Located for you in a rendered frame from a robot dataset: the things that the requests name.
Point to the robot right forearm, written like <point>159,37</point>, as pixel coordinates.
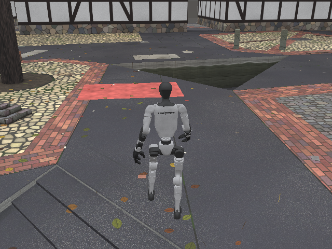
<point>188,133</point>

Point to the robot left forearm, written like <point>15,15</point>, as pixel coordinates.
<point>140,141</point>

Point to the robot right shin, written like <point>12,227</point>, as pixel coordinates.
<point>178,194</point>

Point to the robot left hand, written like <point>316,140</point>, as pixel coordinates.
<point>136,157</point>

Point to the robot right upper arm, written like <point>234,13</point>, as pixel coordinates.
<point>184,117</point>

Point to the robot torso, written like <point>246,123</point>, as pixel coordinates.
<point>166,125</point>

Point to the robot right hand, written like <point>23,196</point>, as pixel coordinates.
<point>182,136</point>

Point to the robot left upper arm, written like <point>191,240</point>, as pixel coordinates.
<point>147,118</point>

